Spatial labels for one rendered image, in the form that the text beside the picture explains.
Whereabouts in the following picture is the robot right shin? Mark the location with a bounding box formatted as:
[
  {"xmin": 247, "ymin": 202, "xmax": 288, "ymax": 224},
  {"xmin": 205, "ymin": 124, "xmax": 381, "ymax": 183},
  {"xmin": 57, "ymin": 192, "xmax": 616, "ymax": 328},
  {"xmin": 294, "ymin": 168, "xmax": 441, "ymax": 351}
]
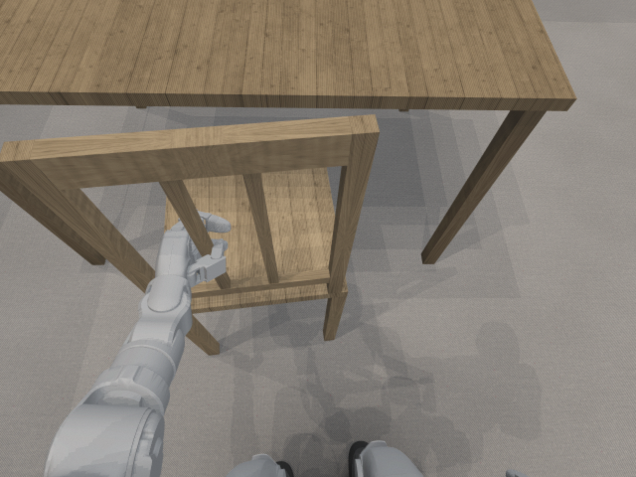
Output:
[{"xmin": 361, "ymin": 440, "xmax": 388, "ymax": 454}]

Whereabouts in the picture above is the robot left upper arm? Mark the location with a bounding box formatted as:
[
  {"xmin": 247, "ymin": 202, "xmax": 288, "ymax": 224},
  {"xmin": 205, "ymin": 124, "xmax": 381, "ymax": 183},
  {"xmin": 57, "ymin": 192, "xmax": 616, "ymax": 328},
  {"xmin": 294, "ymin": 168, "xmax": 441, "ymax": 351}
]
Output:
[{"xmin": 47, "ymin": 403, "xmax": 165, "ymax": 477}]

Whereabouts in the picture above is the robot left shin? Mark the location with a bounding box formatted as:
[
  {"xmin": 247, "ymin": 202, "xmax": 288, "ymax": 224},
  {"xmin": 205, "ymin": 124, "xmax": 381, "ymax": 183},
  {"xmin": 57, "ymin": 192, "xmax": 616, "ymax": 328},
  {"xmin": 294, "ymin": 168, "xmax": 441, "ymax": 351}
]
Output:
[{"xmin": 251, "ymin": 454, "xmax": 277, "ymax": 465}]

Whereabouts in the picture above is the robot left forearm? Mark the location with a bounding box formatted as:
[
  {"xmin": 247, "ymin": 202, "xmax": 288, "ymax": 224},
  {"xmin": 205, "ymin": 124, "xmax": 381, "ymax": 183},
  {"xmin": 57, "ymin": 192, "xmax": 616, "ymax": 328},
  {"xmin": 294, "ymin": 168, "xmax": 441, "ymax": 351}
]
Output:
[{"xmin": 43, "ymin": 274, "xmax": 193, "ymax": 477}]

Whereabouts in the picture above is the chair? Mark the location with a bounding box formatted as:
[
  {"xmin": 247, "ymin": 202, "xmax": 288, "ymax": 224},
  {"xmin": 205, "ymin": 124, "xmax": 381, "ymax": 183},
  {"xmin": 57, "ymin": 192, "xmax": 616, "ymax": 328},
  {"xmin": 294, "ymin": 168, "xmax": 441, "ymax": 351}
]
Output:
[{"xmin": 0, "ymin": 114, "xmax": 380, "ymax": 356}]

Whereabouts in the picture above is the left robot hand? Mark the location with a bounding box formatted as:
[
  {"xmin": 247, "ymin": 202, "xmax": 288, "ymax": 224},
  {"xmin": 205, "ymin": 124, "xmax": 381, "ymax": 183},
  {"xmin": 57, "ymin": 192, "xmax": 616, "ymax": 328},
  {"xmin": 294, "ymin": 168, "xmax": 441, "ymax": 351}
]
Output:
[{"xmin": 155, "ymin": 210, "xmax": 231, "ymax": 287}]

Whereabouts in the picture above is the robot shin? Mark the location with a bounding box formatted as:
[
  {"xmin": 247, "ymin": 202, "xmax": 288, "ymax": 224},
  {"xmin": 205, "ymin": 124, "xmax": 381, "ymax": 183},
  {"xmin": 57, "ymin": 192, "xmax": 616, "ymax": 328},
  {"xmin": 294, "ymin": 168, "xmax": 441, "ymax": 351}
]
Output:
[
  {"xmin": 251, "ymin": 454, "xmax": 277, "ymax": 465},
  {"xmin": 361, "ymin": 440, "xmax": 388, "ymax": 454}
]

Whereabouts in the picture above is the table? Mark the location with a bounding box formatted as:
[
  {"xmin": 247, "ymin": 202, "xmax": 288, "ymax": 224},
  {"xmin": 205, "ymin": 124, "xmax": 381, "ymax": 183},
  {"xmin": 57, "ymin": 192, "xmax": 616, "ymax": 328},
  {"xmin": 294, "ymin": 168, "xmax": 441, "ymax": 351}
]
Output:
[{"xmin": 0, "ymin": 0, "xmax": 577, "ymax": 265}]

